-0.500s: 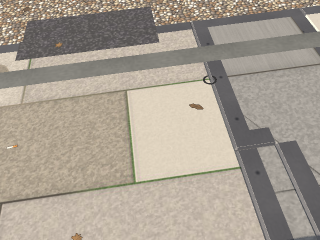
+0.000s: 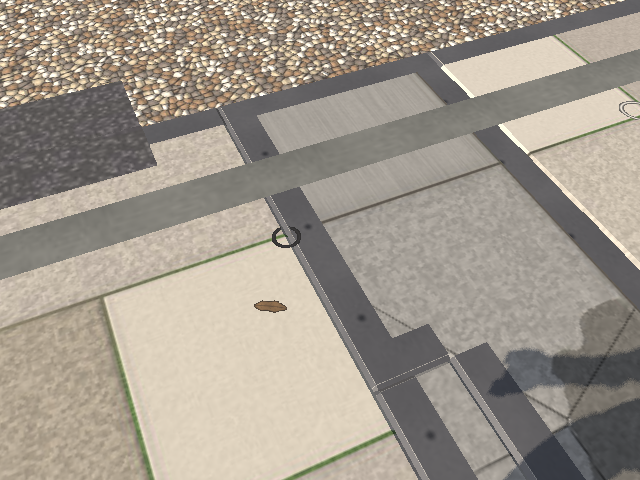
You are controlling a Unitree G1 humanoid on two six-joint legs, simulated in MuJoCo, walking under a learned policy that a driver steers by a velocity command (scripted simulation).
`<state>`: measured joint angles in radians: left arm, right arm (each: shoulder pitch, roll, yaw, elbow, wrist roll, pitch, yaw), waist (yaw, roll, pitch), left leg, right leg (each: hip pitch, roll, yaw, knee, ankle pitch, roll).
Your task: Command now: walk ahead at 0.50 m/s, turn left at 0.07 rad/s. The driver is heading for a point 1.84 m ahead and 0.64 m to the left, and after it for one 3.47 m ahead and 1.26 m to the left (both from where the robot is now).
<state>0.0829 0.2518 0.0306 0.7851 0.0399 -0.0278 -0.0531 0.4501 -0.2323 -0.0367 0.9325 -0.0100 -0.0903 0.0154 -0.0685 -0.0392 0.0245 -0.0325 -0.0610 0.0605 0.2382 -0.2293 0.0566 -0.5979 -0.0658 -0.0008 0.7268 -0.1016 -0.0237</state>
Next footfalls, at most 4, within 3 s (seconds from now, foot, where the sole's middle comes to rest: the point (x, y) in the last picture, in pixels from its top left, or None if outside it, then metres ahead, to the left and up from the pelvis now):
0.14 right None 0.23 -0.12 -0.78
0.66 left None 0.46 0.14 -0.78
1.20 right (231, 340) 0.82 0.17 -0.78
1.74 left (121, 285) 0.99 0.45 -0.78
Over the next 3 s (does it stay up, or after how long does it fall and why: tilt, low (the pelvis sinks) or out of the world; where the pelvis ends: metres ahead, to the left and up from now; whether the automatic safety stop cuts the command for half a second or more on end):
stays up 1.48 0.49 0.00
